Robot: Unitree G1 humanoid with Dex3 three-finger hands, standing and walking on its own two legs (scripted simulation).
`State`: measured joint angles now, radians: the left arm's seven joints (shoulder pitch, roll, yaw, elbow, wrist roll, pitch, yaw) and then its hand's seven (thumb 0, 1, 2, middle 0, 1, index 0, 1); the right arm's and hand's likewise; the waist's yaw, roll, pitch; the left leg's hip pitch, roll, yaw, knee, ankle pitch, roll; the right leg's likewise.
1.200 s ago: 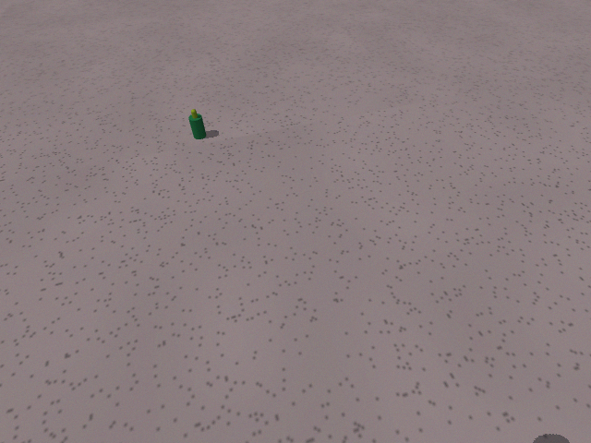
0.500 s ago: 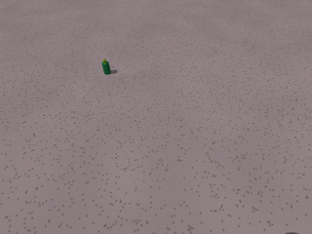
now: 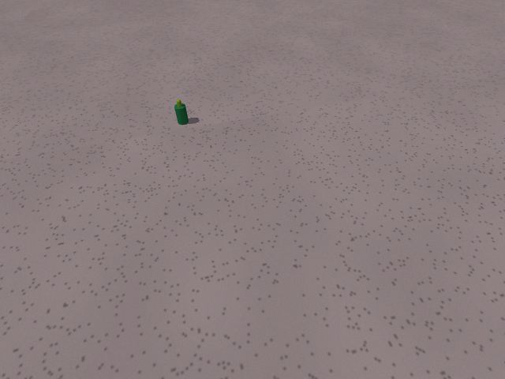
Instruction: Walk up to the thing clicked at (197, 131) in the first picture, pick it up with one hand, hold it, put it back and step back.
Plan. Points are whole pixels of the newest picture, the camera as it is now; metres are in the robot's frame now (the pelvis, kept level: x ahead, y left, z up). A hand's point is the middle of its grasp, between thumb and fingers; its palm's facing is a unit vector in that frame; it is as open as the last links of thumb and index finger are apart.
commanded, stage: walk up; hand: left
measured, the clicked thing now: (180, 111) +1.87 +0.55 -0.69
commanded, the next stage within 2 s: none
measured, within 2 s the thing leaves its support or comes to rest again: neither
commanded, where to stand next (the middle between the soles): +1.57 +0.31 m, yaw +12 degrees
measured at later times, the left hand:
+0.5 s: hand (62, 339) +0.24 +0.39 -0.14, palm faces +0.04 -0.94 -0.34, open 7.4 cm
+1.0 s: hand (88, 264) +0.40 +0.40 -0.15, palm faces +0.21 -0.91 -0.36, open 7.4 cm
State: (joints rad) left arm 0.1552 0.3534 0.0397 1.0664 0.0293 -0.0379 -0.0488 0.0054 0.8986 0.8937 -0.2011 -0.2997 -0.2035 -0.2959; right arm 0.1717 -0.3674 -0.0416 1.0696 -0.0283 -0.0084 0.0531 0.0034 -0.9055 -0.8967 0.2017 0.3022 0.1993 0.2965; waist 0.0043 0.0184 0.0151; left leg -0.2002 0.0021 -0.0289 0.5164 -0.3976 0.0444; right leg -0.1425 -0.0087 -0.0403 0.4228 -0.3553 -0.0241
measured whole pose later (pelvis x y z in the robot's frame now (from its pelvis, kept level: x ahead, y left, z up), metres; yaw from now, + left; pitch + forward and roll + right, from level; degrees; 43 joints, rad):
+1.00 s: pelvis +0.45 +0.12 -0.01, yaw +12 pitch -1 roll -2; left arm 0.33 0.44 0.06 0.93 0.02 -0.09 -0.08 0.01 0.90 0.89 -0.20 -0.30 -0.20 -0.30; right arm 0.17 -0.44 -0.08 0.88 -0.01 -0.06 0.11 0.00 -0.91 -0.90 0.20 0.30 0.20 0.30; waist 0.07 0.03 0.05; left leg -0.51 0.10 0.02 0.63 -0.15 0.01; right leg -0.05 -0.06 -0.18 0.42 -0.34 0.02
